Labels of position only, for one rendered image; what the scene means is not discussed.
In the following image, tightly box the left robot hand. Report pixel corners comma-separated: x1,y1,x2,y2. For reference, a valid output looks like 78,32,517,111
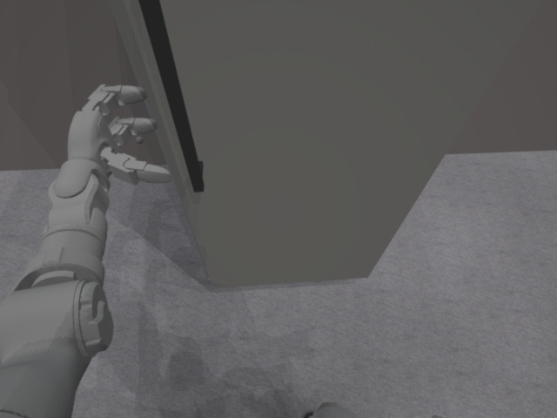
68,84,171,185

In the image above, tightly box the robot right shin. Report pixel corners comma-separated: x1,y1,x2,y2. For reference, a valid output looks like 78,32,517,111
315,401,338,413

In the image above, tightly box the left robot forearm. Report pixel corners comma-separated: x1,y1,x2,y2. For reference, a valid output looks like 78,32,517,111
0,158,111,364

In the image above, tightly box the handle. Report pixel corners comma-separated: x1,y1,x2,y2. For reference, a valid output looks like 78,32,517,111
138,0,204,192

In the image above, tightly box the fridge door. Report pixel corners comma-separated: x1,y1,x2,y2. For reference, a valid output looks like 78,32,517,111
113,0,542,287

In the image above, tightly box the left robot upper arm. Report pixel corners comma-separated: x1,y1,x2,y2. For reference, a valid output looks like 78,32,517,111
0,280,114,418

